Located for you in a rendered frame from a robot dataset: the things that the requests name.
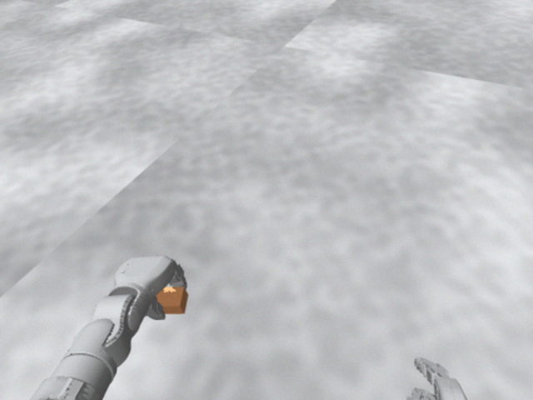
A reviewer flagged left robot arm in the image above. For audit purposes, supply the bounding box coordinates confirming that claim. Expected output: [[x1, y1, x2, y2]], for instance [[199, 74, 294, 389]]
[[30, 282, 151, 400]]

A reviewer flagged small box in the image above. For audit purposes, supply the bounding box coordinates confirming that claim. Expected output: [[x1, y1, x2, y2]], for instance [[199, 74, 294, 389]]
[[156, 287, 188, 314]]

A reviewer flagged left robot hand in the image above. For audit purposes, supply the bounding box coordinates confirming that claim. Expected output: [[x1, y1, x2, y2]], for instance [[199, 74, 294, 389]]
[[114, 256, 187, 320]]

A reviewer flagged right robot hand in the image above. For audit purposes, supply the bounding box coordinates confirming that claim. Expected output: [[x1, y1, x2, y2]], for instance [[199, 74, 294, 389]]
[[406, 357, 467, 400]]

